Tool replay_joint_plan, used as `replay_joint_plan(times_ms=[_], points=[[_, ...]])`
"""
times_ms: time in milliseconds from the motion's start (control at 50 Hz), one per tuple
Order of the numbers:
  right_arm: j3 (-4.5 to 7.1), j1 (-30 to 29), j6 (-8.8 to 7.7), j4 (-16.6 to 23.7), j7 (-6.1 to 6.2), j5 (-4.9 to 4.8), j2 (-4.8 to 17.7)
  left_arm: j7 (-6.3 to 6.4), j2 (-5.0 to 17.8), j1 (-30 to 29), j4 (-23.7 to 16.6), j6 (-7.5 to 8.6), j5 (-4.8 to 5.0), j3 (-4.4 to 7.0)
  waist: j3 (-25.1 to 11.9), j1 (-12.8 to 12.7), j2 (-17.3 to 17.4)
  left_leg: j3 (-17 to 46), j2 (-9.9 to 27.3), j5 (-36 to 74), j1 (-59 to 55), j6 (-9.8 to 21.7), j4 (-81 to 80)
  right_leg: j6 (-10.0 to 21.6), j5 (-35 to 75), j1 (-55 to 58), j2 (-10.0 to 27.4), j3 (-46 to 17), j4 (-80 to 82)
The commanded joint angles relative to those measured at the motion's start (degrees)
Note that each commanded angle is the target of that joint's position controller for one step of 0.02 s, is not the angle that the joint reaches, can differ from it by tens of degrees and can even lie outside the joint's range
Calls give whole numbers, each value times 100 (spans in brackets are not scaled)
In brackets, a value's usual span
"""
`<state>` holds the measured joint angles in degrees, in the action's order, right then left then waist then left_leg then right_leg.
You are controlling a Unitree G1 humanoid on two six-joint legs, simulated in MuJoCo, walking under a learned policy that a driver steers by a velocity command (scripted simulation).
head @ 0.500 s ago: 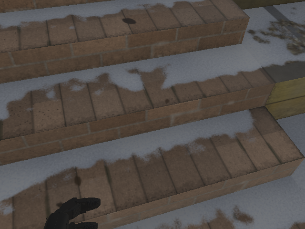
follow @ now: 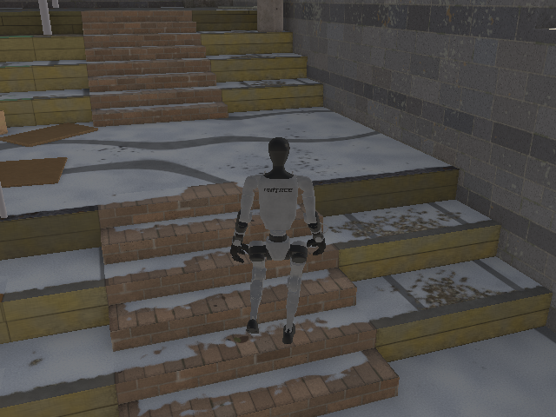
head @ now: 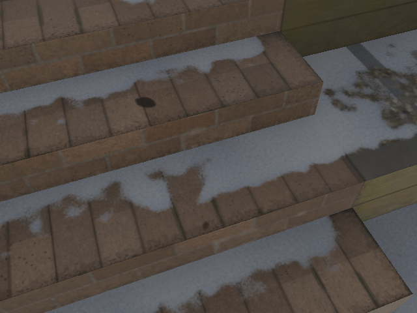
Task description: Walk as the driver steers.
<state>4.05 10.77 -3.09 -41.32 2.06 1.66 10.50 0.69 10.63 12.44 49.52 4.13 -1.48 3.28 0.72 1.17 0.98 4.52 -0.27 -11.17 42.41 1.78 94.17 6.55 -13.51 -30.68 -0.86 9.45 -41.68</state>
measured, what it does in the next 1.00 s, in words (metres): climbs: left foot 0.14 m higher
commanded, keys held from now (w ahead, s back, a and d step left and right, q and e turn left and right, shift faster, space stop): w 1.00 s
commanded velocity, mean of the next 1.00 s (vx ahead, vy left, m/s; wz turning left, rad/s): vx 0.41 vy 0.00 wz -0.01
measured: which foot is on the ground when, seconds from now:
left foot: up 0.00-0.60, down 0.62-1.00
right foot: down 0.00-0.62, up 0.64-1.00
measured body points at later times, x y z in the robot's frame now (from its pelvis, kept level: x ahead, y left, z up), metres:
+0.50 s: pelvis +0.14 +0.08 +0.04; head +0.14 +0.08 +0.49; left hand +0.04 +0.27 -0.11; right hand +0.38 -0.09 -0.02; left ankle +0.22 +0.21 -0.43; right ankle +0.09 -0.06 -0.70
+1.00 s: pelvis +0.36 +0.19 +0.17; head +0.37 +0.21 +0.62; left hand +0.56 +0.35 +0.06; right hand +0.27 -0.01 +0.03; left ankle +0.30 +0.26 -0.56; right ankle +0.45 +0.08 -0.29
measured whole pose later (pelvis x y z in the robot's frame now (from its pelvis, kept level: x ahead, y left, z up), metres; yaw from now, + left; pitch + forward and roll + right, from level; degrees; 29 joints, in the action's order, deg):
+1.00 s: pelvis +0.36 +0.19 +0.17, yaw +1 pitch +3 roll +0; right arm 2.3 31.8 -7.6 -60.9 0.3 1.4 4.6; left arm 0.1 2.4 5.6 40.6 1.5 -2.4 0.4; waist -2.9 2.1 -2.4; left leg -8.0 -1.1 -21.6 11.3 4.2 29.7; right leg 6.0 -8.1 -70.2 0.5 0.9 -111.8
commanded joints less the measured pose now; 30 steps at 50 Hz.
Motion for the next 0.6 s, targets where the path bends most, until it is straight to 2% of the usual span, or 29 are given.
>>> replay_joint_plan(times_ms=[20, 40, 60, 80, 120, 160, 220, 260, 280, 320, 340, 400, 420, 440, 480, 500, 520, 540, 560, 580, 600], points=[[-121, 1329, 174, -186, 86, 23, -282, 38, -60, 79, -175, 221, -70, -116, -430, 400, -142, 173, 19, 225, -74, -77, -366, 607, 1436, 371, 1275, -1552, 1949], [-68, 1525, 209, -358, 73, 25, -139, 32, 100, 221, -174, 229, -72, -68, -646, 324, -213, -146, -48, 399, -51, -50, 55, 699, 822, 520, 1303, -1596, 2088], [-43, 1313, 213, -298, 70, 63, -96, 9, 293, 424, -81, 233, -25, 3, -605, 252, -499, -334, -8, 398, 409, -28, 622, 796, -76, 668, 1426, -1877, 2369], [-32, 989, 218, -168, 57, 100, -55, 2, 381, 588, -14, 247, 42, 51, -514, 162, -578, -293, 86, 395, 937, -7, 869, 777, -1001, 890, 1474, -2113, 2582], [-83, 337, 228, 25, -17, 126, -155, 21, 315, 1035, 176, 251, 67, 60, -316, -50, -541, -391, 178, 347, 1844, -1, 1363, 678, -1993, 1340, 1522, -2386, 2687], [-120, 5, 178, 77, -82, 117, -205, 76, 202, 1398, 308, 286, 54, 41, -194, -192, -428, -483, 279, 445, 2231, -10, 1333, 656, -2134, 1622, 1546, -2406, 2726], [-177, -344, 187, 138, -139, 106, -353, 112, 240, 1820, 577, 364, 33, 91, -136, -336, -517, -615, 379, 396, 2726, 28, 1601, 773, -2212, 1966, 1659, -2512, 2779], [-182, -498, 193, 215, -135, 98, -358, 123, 189, 1918, 656, 395, 15, 93, -39, -318, -521, -527, 496, 234, 2947, 39, 1601, 846, -2344, 2095, 1756, -2614, 2918], [-206, -630, 188, 267, -113, 66, -428, 115, 138, 1980, 715, 391, -15, 85, -37, -356, -614, -529, 478, 41, 3223, 71, 2038, 934, -2390, 2222, 1860, -2727, 2986], [-221, -847, 203, 433, -93, 66, -476, 85, 194, 2129, 803, 439, -61, 124, 21, -385, -651, -372, 570, -454, 3756, 153, 2397, 967, -2529, 2593, 2018, -2840, 3109], [-255, -1171, 204, 568, -82, 77, -547, 74, 156, 2206, 876, 471, -84, 116, 145, -431, -583, -366, 617, -657, 4102, 184, 2612, 957, -2528, 2713, 2096, -2831, 3181], [-307, -1521, 198, 815, -59, 13, -663, 112, 152, 2242, 1008, 526, -139, 113, 326, -407, -486, -232, 768, -997, 4516, 207, 2659, 835, -2503, 2729, 2159, -2621, 3263], [-359, -1799, 214, 1023, -56, 30, -730, 141, 81, 2306, 1078, 510, -96, 106, 407, -424, -440, -81, 822, -1194, 4581, 257, 2705, 725, -2248, 2630, 2155, -2561, 3264], [-428, -2043, 218, 1226, -77, -13, -827, 161, 144, 2323, 1104, 469, -135, 126, 330, -412, -443, -277, 875, -1295, 4431, 256, 2260, 624, -2340, 2534, 2002, -2282, 3433], [-429, -2282, 244, 1460, -91, -50, -736, 214, 255, 2223, 1125, 438, -128, 163, 384, -412, -637, -318, 1028, -1480, 4251, 254, 1609, 570, -2181, 2459, 1933, -2071, 3714], [-507, -1965, 261, 1424, -226, -20, -782, 271, 342, 1926, 954, 375, -17, 184, 70, -162, -523, -371, 1233, -1261, 2867, 419, 131, 481, -1499, 2036, 1839, -1727, 4134], [-484, -1775, 284, 1318, -289, -42, -682, 271, 410, 1625, 813, 335, 24, 204, -60, -125, -525, -688, 1147, -1419, 1577, 483, -720, 431, -915, 1499, 1663, -1307, 4399], [-438, -1301, 301, 1067, -336, -155, -617, 225, 503, 1161, 520, 311, 67, 197, -189, 27, -529, -1048, 976, -1669, 152, 533, -1454, 419, -37, 957, 1547, -835, 4427], [-338, -541, 343, 772, -295, -208, -498, 141, 677, 1057, 449, 293, 77, 243, -407, 221, -704, -1406, 657, -1947, -964, 569, -1655, 578, 1069, 791, 1567, -596, 4208], [-196, 24, 375, 565, -213, -198, -279, 56, 941, 1068, 447, 299, 123, 304, -669, 400, -774, -1760, 233, -2338, -1588, 542, -2172, 650, 3103, 1241, 1513, -429, 3364], [-76, 825, 323, 256, -113, -175, -96, -55, 962, 1094, 481, 317, 165, 298, -1143, 787, -549, -1740, -180, -2071, -2434, 598, -2973, 514, 5144, 1672, 1299, -241, 1814]])
Velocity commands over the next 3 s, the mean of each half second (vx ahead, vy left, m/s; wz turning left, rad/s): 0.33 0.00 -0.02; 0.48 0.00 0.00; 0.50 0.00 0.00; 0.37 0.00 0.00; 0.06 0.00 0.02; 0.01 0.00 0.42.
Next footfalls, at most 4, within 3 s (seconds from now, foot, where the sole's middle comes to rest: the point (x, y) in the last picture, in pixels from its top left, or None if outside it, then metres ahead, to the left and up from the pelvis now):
0.62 left None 0.34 0.27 -0.60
1.22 right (180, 192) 0.72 0.10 -0.46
1.74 left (121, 95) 0.98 0.28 -0.32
2.44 right None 1.28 0.01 -0.18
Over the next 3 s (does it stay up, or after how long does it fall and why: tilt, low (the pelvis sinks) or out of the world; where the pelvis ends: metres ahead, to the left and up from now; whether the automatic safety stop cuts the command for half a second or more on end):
stays up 1.12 0.08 0.54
